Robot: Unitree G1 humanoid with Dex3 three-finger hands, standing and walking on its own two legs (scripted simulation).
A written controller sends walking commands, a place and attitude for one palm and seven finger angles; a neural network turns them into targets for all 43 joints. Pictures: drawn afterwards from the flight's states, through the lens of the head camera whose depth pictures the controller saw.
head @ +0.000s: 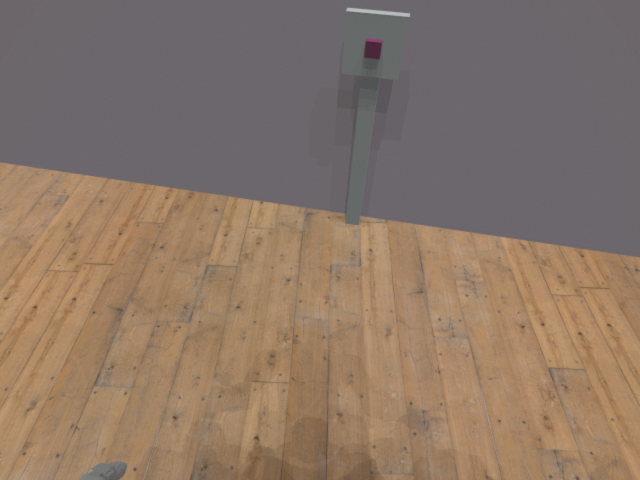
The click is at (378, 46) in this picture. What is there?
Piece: button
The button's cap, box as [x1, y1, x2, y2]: [364, 38, 381, 58]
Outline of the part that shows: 366,38 364,57 379,58 381,40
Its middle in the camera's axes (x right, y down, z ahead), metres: +0.15 -0.56 +1.14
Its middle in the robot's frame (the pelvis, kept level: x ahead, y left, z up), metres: +1.24 -0.09 +0.02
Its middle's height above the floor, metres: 0.79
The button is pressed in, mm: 0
